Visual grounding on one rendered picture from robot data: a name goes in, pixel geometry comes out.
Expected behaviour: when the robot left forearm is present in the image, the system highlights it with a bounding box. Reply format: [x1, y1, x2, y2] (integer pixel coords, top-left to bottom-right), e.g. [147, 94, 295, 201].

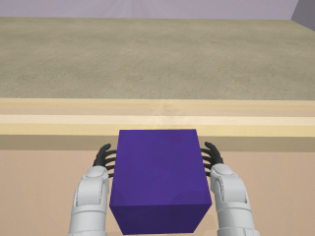
[66, 165, 109, 236]

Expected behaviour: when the robot left hand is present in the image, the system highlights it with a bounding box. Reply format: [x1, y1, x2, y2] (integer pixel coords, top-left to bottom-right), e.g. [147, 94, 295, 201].
[93, 144, 117, 178]

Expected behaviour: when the robot right forearm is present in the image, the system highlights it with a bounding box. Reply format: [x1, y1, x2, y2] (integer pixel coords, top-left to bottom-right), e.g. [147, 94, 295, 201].
[210, 163, 261, 236]

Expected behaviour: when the robot right hand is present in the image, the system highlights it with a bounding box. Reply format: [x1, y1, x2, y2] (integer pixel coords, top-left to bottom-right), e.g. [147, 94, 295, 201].
[200, 142, 224, 177]

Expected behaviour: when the carton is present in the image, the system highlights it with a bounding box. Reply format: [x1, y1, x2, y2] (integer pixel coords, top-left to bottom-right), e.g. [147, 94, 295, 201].
[109, 129, 213, 235]

